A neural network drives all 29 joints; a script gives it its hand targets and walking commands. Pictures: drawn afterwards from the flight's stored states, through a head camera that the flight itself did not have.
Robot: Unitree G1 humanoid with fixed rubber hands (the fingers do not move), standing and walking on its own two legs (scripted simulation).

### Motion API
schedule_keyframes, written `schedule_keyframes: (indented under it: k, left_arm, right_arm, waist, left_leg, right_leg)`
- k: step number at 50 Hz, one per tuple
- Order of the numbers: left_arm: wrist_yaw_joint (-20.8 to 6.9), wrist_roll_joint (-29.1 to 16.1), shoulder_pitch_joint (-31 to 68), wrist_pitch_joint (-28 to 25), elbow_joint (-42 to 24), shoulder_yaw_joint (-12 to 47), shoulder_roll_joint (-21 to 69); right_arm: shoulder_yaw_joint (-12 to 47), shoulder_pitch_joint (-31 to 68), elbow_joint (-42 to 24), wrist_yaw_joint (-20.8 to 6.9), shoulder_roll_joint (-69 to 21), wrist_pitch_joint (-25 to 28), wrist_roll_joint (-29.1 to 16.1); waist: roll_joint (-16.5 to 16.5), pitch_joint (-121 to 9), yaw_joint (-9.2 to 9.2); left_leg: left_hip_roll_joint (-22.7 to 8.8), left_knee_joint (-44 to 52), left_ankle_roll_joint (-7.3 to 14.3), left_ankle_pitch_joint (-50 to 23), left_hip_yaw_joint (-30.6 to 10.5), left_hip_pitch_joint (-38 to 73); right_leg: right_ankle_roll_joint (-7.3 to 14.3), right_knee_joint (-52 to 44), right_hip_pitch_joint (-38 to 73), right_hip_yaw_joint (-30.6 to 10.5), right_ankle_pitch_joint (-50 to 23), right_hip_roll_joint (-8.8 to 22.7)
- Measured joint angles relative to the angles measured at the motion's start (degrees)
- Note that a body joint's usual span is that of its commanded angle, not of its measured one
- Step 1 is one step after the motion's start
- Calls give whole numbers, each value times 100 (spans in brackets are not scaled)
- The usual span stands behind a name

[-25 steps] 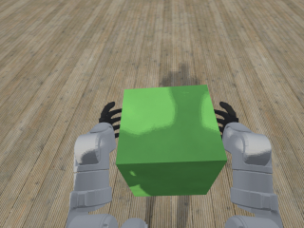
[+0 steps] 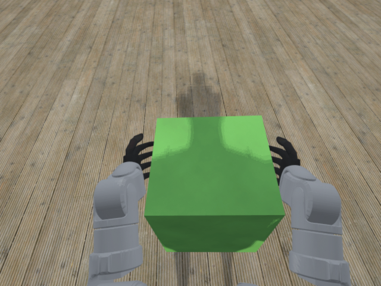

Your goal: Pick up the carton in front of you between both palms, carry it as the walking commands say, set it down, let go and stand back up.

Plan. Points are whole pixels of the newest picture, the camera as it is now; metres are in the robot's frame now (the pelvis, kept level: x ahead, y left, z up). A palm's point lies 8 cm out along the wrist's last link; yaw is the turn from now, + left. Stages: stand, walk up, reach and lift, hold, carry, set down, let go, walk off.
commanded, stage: carry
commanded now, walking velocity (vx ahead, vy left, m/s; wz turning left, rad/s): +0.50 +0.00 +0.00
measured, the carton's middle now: (209, 189) +0.32 -0.01 +0.01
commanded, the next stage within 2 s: none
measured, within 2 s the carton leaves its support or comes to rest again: neither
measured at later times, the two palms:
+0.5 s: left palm (153, 92) +0.54 +0.12 +0.10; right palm (271, 89) +0.56 -0.18 +0.09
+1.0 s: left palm (150, 34) +0.86 +0.16 +0.09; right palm (239, 33) +0.85 -0.14 +0.10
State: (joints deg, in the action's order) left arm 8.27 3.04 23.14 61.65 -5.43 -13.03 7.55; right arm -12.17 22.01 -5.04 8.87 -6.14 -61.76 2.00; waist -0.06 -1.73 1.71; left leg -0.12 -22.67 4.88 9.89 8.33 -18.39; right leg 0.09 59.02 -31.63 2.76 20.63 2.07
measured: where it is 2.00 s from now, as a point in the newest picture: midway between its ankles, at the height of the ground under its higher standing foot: (194, 123)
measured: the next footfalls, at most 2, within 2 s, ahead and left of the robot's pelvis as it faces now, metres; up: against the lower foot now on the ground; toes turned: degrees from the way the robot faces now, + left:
right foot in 0.26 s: +0.33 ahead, -0.14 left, +0.00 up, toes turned -9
left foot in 0.70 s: +0.61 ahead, +0.11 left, +0.00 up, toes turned +14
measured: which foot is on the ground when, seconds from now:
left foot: down 0.00-0.26, up 0.28-0.68, down 0.70-1.00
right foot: up 0.00-0.24, down 0.26-0.74, up 0.76-1.00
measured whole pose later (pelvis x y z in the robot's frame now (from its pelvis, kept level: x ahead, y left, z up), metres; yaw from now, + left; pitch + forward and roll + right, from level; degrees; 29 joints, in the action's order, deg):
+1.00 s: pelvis +0.61 +0.02 +0.01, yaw +1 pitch +4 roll -1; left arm 6.5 4.1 0.9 68.1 -27.0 -2.5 7.3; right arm -3.5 -0.2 -26.6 7.6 -7.4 -67.8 2.9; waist 0.5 -6.9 1.7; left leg -3.0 -15.7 1.9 11.8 13.1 -8.2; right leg -1.1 46.1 -33.8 6.3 9.9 6.7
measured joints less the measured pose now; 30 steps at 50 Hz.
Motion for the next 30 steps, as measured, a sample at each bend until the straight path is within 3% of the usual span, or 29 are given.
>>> schedule_keyframes:
  k: [6, 12, 14, 16, 19, 22, 30]
  left_arm:
    - [-110, 47, -714, 34, -864, 202, 162]
    - [-131, -31, -1370, 408, -1594, 579, 13]
    - [-132, -34, -1469, 486, -1657, 701, 6]
    - [-132, -7, -1570, 552, -1578, 830, -3]
    - [-132, 4, -1801, 729, -1625, 905, -17]
    - [-133, -7, -1981, 780, -1782, 902, -22]
    - [-161, 16, -2097, 756, -1955, 983, -26]
  right_arm:
    - [75, -615, -775, -38, -238, -22, -27]
    - [583, -1283, -1539, -63, -153, -406, 82]
    - [602, -1440, -1735, -69, -130, -542, 102]
    - [578, -1611, -1797, -75, -118, -668, 109]
    - [676, -1838, -1845, -77, -109, -846, 137]
    - [783, -1922, -1891, -79, -109, -892, 151]
    - [836, -2072, -2100, -100, -114, -866, 174]
  waist:
    - [-47, -219, -75]
    - [-60, -566, -153]
    - [-141, -653, -180]
    - [-202, -665, -236]
    - [-121, -620, -257]
    - [-82, -606, -279]
    - [-20, -778, -260]
  left_leg:
    - [-77, 668, -169, 288, -99, 967]
    - [-158, 481, -451, 1142, -208, 1767]
    - [-298, -581, -539, 1679, -265, 1546]
    - [-301, -2428, -547, 1713, -476, 762]
    - [-256, -3961, -473, 1432, -481, -329]
    - [-428, -3615, -514, 875, -360, -989]
    - [-608, -1127, -601, -303, -78, -1349]
  right_leg:
    - [-143, -1848, -220, 207, -919, 203]
    - [-79, -3319, 438, 732, -1538, 71]
    - [186, -3331, 664, 903, -1595, 0]
    - [367, -3005, 719, 971, -1235, -14]
    - [315, -3246, 1154, 986, -996, 27]
    - [278, -3728, 1670, 950, -969, -2]
    - [37, -4452, 2944, 902, -509, 19]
